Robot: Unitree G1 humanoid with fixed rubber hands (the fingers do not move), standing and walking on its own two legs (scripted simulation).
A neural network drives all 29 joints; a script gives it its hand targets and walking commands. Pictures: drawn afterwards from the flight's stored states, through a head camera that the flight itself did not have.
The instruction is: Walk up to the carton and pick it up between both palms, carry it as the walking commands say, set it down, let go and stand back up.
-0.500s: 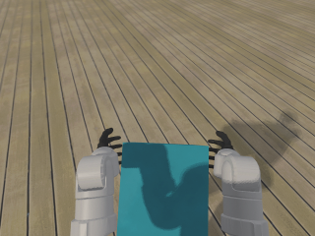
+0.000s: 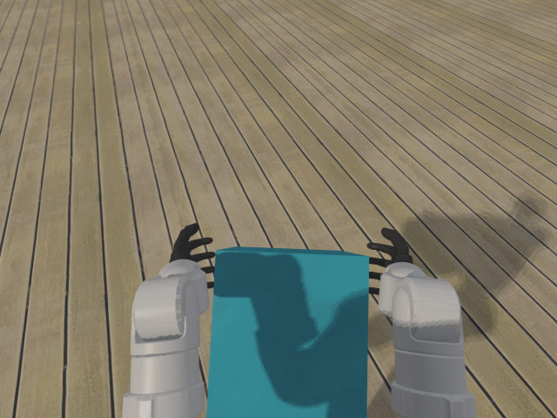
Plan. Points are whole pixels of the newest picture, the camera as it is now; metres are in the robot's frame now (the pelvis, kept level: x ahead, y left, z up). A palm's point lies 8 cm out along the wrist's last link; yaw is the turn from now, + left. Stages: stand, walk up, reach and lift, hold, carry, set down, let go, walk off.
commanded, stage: carry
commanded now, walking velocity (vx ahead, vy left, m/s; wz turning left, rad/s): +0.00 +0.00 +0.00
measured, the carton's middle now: (287, 318) +0.31 +0.00 -0.06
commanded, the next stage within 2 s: none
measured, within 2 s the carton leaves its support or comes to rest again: neither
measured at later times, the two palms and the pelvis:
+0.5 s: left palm (148, 275) +0.31 +0.19 +0.08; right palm (357, 277) +0.30 -0.09 +0.08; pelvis +0.01 +0.05 +0.00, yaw +0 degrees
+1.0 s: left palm (140, 280) +0.31 +0.20 +0.07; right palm (352, 284) +0.30 -0.09 +0.07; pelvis +0.02 +0.06 +0.00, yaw +0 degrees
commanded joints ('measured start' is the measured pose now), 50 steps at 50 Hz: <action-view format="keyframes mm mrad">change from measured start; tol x2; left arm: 1 -483 -1073 -668 -9 -447 15 -428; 18 -510 -1082 -636 58 -421 -32 -430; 24 -480 -1059 -600 96 -371 -101 -427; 32 -407 -1020 -627 36 -360 -146 -417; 40 -335 -963 -625 22 -328 -182 -411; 50 -302 -918 -615 37 -294 -239 -405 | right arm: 1 -558 1007 685 -56 449 -14 458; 14 -577 1010 649 5 436 -40 468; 24 -546 983 585 61 373 -138 462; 33 -469 941 614 -1 363 -191 448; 41 -403 889 608 -5 331 -230 442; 50 -373 853 598 11 300 -282 436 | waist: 1 8 -40 -353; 11 5 3 -329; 33 -2 14 -391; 50 -6 1 -341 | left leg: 1 146 11 -26 -5 -47 15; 15 160 36 -83 -60 7 58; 27 168 42 -98 -67 47 81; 34 172 44 -97 -52 104 90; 50 152 37 -92 -65 37 89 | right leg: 1 99 -242 207 -174 237 73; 4 58 -234 203 -172 167 61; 13 34 -210 188 -115 108 45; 26 57 -202 187 -68 96 60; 33 77 -205 187 -47 141 66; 50 77 -209 188 -73 146 74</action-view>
